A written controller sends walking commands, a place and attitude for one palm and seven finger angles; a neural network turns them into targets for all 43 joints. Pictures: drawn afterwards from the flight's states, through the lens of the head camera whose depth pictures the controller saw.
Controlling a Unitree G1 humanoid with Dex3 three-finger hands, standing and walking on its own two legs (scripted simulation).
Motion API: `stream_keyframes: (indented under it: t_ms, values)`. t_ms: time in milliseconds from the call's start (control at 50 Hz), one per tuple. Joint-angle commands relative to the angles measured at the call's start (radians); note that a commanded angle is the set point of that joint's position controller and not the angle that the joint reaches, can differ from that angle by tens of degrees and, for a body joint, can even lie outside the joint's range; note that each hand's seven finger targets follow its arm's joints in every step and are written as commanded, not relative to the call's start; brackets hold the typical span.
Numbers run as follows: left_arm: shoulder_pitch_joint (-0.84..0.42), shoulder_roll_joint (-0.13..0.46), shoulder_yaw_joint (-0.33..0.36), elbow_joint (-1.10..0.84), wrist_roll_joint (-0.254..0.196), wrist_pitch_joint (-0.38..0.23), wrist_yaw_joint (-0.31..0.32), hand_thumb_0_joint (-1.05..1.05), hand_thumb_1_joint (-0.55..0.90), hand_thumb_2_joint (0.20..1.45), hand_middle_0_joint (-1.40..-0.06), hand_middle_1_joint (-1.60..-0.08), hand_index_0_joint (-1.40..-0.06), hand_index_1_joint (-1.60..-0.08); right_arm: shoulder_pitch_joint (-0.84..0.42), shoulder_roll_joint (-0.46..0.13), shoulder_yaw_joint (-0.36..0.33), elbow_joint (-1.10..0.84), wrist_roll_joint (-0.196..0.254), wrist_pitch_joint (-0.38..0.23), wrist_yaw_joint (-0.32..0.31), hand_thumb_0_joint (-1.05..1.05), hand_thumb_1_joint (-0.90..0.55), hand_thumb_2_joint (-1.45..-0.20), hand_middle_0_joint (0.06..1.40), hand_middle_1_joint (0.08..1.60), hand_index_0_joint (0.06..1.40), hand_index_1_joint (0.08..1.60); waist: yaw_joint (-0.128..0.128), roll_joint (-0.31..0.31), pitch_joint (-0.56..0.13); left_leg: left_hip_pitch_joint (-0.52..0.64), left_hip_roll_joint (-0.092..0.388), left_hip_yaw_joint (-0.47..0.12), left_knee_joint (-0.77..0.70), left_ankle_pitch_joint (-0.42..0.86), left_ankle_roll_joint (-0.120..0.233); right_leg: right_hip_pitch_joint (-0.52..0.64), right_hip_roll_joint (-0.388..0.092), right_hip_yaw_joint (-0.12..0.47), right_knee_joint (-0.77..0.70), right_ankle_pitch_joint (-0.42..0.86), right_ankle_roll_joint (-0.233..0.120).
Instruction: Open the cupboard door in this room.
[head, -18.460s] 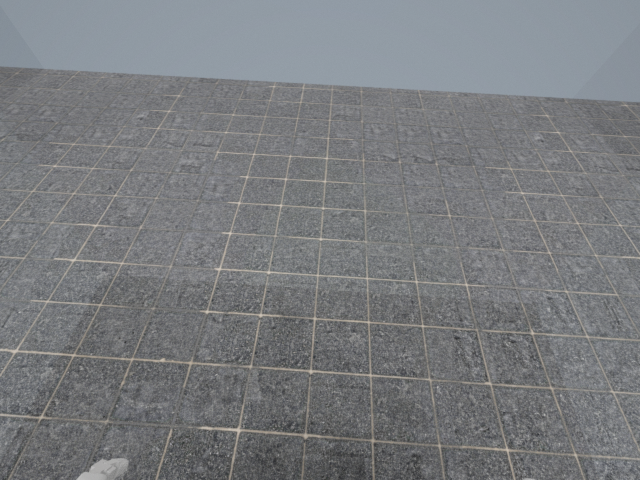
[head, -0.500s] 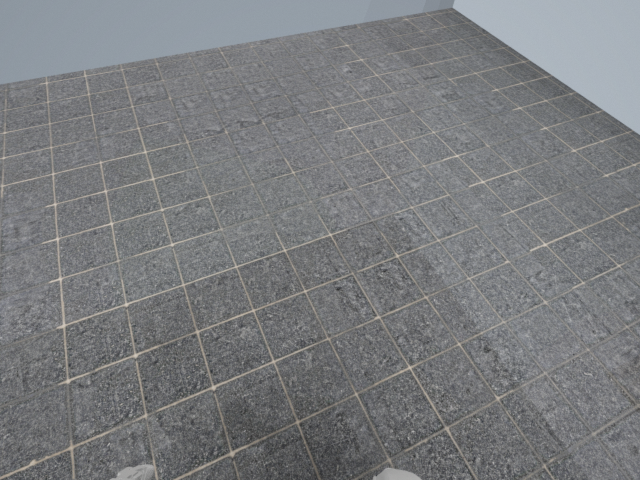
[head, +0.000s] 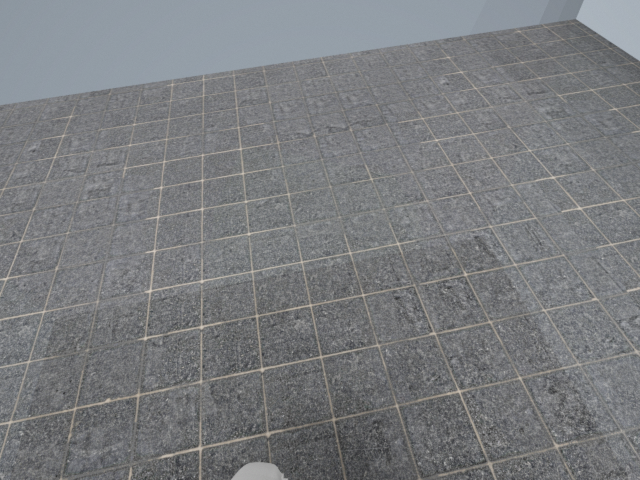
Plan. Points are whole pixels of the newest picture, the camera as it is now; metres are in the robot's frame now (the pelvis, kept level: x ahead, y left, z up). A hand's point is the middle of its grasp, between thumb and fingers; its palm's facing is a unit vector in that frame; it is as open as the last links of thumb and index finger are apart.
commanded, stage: turn or walk to find it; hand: left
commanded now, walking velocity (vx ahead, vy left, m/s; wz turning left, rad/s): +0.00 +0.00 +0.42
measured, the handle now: out of the picture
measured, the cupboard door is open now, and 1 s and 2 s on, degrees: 0 0 0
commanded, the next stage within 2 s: stand and wait in 1.16 s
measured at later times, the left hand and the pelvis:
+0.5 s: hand out of the picture -0.03 +0.29 -0.18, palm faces +0.26 -0.94 -0.22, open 7.4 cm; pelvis -0.04 +0.07 +0.00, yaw +12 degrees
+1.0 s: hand out of the picture -0.04 +0.20 -0.15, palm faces +0.40 -0.87 -0.28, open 7.4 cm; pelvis -0.05 -0.01 +0.00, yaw +25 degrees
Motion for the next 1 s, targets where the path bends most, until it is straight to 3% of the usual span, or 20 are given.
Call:
stream_keyframes:
  t_ms: [0,120,180,200,220,240,300,360,420,600,700,760,780,800,820,840,860,900,940,980]
  values:
    - [0.081,0.213,0.047,-0.031,0.009,-0.014,0.013,0.000,0.900,0.900,-0.200,-0.300,-0.200,-0.300,-0.076,-0.033,0.002,-0.085,0.004,-0.024,-0.001,0.000,-0.900,-0.900,0.200,0.300,0.200,0.300,0.043,-0.174,-0.062,-0.059,0.012,0.044,-0.107,-0.065,0.008,0.117,-0.295,0.222,-0.164,0.394,-0.074]
    - [0.075,0.243,0.060,-0.005,0.015,-0.006,0.010,0.000,0.900,0.900,-0.200,-0.300,-0.200,-0.300,-0.098,-0.021,0.017,-0.108,0.015,-0.047,-0.002,0.000,-0.900,-0.900,0.200,0.300,0.200,0.300,0.044,-0.208,-0.105,0.062,0.009,0.105,-0.374,-0.085,0.037,0.126,-0.321,0.196,-0.097,0.421,-0.088]
    - [0.046,0.245,0.062,-0.001,0.003,0.004,0.005,0.000,0.900,0.900,-0.200,-0.300,-0.200,-0.300,-0.033,-0.042,0.012,-0.093,0.011,-0.060,-0.001,0.000,-0.900,-0.900,0.200,0.300,0.200,0.300,-0.007,-0.145,-0.124,0.267,0.003,0.131,-0.632,0.148,0.055,0.003,-0.276,0.102,0.014,0.289,0.003]
    - [0.051,0.214,0.056,-0.012,-0.005,0.012,0.003,0.000,0.900,0.900,-0.200,-0.300,-0.200,-0.300,-0.008,-0.101,0.001,-0.090,0.008,-0.069,-0.002,0.000,-0.900,-0.900,0.200,0.300,0.200,0.300,-0.026,0.017,-0.141,0.383,0.094,-0.007,-0.728,0.223,0.094,-0.132,-0.209,0.058,0.149,0.130,0.058]
    - [0.022,0.158,0.040,-0.046,-0.008,0.017,-0.003,0.000,0.900,0.900,-0.200,-0.300,-0.200,-0.300,0.019,-0.186,-0.020,-0.098,0.001,-0.071,-0.006,0.000,-0.900,-0.900,0.200,0.300,0.200,0.300,-0.045,0.286,-0.111,0.434,0.312,-0.296,-0.796,0.455,0.188,-0.342,-0.074,0.029,0.356,-0.275,0.132]
    - [-0.030,0.154,0.033,-0.067,0.000,0.031,0.000,0.000,0.900,0.900,-0.200,-0.300,-0.200,-0.300,0.039,-0.222,-0.025,-0.087,0.000,-0.060,-0.013,0.000,-0.900,-0.900,0.200,0.300,0.200,0.300,-0.063,0.243,-0.084,0.337,0.381,-0.302,-0.823,0.499,0.265,-0.333,-0.054,0.114,0.491,-0.362,0.129]
    - [-0.058,0.179,0.048,-0.037,0.004,0.048,-0.007,0.000,0.900,0.900,-0.200,-0.300,-0.200,-0.300,-0.086,-0.154,-0.003,-0.110,-0.003,-0.063,-0.031,0.000,-0.900,-0.900,0.200,0.300,0.200,0.300,-0.015,0.179,0.014,0.207,0.250,-0.214,-0.837,0.340,0.232,-0.344,-0.050,0.208,0.601,-0.196,0.129]
    - [-0.005,0.173,0.049,-0.010,0.006,0.041,-0.015,0.000,0.900,0.900,-0.200,-0.300,-0.200,-0.300,-0.089,-0.139,0.003,-0.119,0.005,-0.076,-0.030,0.000,-0.900,-0.900,0.200,0.300,0.200,0.300,0.009,0.094,-0.035,0.273,0.182,-0.152,-0.830,0.378,0.197,-0.351,-0.030,0.213,0.641,-0.087,0.148]
    - [-0.022,0.175,0.051,-0.018,0.005,0.039,-0.011,0.000,0.900,0.900,-0.200,-0.300,-0.200,-0.300,-0.041,-0.132,-0.003,-0.114,0.009,-0.081,-0.029,0.000,-0.900,-0.900,0.200,0.300,0.200,0.300,-0.003,0.080,-0.074,0.322,0.175,-0.158,-0.825,0.424,0.199,-0.361,-0.028,0.225,0.638,-0.059,0.162]
    - [-0.152,0.143,0.038,-0.089,-0.005,0.033,-0.001,0.000,0.900,0.900,-0.200,-0.300,-0.200,-0.300,0.052,-0.135,-0.022,-0.098,-0.005,-0.076,-0.029,0.000,-0.900,-0.900,0.200,0.300,0.200,0.300,-0.046,0.106,-0.109,0.350,0.196,-0.308,-0.767,0.523,0.268,-0.310,0.006,0.239,0.434,-0.177,0.162]
    - [-0.125,0.132,0.034,-0.093,-0.013,0.028,0.001,0.000,0.900,0.900,-0.200,-0.300,-0.200,-0.300,0.040,-0.137,-0.027,-0.102,-0.009,-0.067,-0.025,0.000,-0.900,-0.900,0.200,0.300,0.200,0.300,-0.031,0.129,-0.139,0.266,0.160,-0.354,-0.747,0.504,0.255,-0.156,0.053,0.226,0.237,-0.161,0.134]
    - [-0.041,0.147,0.039,-0.072,-0.017,0.016,0.005,0.000,0.900,0.900,-0.200,-0.300,-0.200,-0.300,0.014,-0.123,-0.028,-0.112,-0.001,-0.064,-0.021,0.000,-0.900,-0.900,0.200,0.300,0.200,0.300,0.014,0.111,-0.168,0.148,0.099,-0.330,-0.690,0.418,0.198,0.055,0.056,0.209,-0.036,0.020,0.121]
    - [-0.008,0.180,0.047,-0.064,-0.013,0.008,0.010,0.000,0.900,0.900,-0.200,-0.300,-0.200,-0.300,0.015,-0.091,-0.025,-0.115,0.005,-0.063,-0.017,0.000,-0.900,-0.900,0.200,0.300,0.200,0.300,0.029,0.027,-0.177,0.032,0.051,-0.291,-0.635,0.291,0.151,0.191,-0.007,0.258,-0.145,0.071,0.106]
    - [0.013,0.257,0.062,-0.065,0.002,0.000,0.018,0.000,0.900,0.900,-0.200,-0.300,-0.200,-0.300,0.025,-0.035,-0.018,-0.130,0.013,-0.065,-0.011,0.000,-0.900,-0.900,0.200,0.300,0.200,0.300,0.039,-0.203,-0.175,-0.155,-0.061,-0.141,-0.462,0.041,0.084,0.296,-0.231,0.473,-0.215,-0.008,0.033]
    - [-0.007,0.296,0.067,-0.084,0.005,0.003,0.017,0.000,0.900,0.900,-0.200,-0.300,-0.200,-0.300,-0.004,-0.045,-0.023,-0.152,0.005,-0.060,-0.014,0.000,-0.900,-0.900,0.200,0.300,0.200,0.300,0.048,-0.290,-0.114,-0.183,-0.126,-0.037,-0.238,-0.177,0.052,0.155,-0.403,0.607,-0.251,0.069,-0.069]
    - [-0.052,0.260,0.061,-0.103,-0.003,0.005,0.021,0.000,0.900,0.900,-0.200,-0.300,-0.200,-0.300,0.002,-0.075,-0.032,-0.134,-0.007,-0.045,-0.013,0.000,-0.900,-0.900,0.200,0.300,0.200,0.300,0.025,-0.183,-0.083,-0.150,-0.082,-0.074,-0.085,-0.154,0.058,0.040,-0.387,0.544,-0.253,0.052,-0.102]
    - [-0.111,0.229,0.063,-0.114,-0.005,0.000,0.023,0.000,0.900,0.900,-0.200,-0.300,-0.200,-0.300,0.030,-0.067,-0.033,-0.111,-0.010,-0.030,-0.009,0.000,-0.900,-0.900,0.200,0.300,0.200,0.300,-0.008,-0.226,-0.043,-0.146,-0.061,-0.084,0.000,-0.111,0.055,-0.030,-0.331,0.490,-0.269,-0.007,-0.080]
    - [-0.158,0.179,0.042,-0.121,-0.007,-0.005,0.015,0.000,0.900,0.900,-0.200,-0.300,-0.200,-0.300,0.067,-0.049,-0.033,-0.077,-0.010,-0.022,0.000,0.000,-0.900,-0.900,0.200,0.300,0.200,0.300,-0.043,-0.146,0.016,-0.135,-0.046,-0.045,0.103,-0.004,0.040,-0.069,-0.229,0.341,-0.235,0.077,-0.032]
    - [-0.123,0.161,0.039,-0.112,-0.007,-0.015,0.013,0.000,0.900,0.900,-0.200,-0.300,-0.200,-0.300,0.092,-0.035,-0.027,-0.065,-0.006,-0.023,0.003,0.000,-0.900,-0.900,0.200,0.300,0.200,0.300,-0.042,-0.155,-0.010,-0.143,-0.039,-0.023,0.121,0.042,0.023,-0.003,-0.201,0.264,-0.199,0.233,-0.016]
    - [-0.065,0.166,0.040,-0.095,-0.006,-0.019,0.011,0.000,0.900,0.900,-0.200,-0.300,-0.200,-0.300,0.069,-0.044,-0.028,-0.069,-0.005,-0.021,0.001,0.000,-0.900,-0.900,0.200,0.300,0.200,0.300,-0.018,-0.198,-0.022,-0.151,-0.027,-0.018,0.124,0.051,0.008,0.036,-0.207,0.255,-0.192,0.269,-0.020]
